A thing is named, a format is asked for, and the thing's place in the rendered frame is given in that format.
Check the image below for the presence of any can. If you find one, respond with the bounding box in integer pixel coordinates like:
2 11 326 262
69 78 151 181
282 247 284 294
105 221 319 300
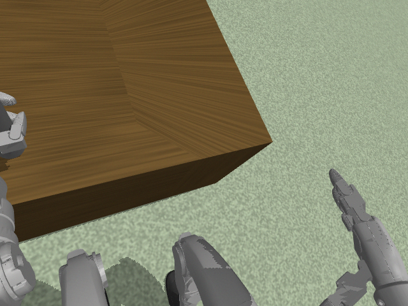
0 100 24 159

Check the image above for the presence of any left robot hand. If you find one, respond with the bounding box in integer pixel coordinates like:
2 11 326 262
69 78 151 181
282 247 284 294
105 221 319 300
0 92 27 154

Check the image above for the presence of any left robot arm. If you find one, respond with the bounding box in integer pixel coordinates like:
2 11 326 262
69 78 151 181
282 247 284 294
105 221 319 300
0 176 36 306

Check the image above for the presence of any right robot hand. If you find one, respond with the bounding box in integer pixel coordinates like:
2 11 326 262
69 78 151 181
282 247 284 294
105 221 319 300
320 168 408 306

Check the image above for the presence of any right robot foot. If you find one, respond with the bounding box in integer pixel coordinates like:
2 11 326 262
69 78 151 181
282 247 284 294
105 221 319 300
166 270 180 306

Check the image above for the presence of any right robot arm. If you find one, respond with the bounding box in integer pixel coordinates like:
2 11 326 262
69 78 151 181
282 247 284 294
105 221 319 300
374 281 408 306

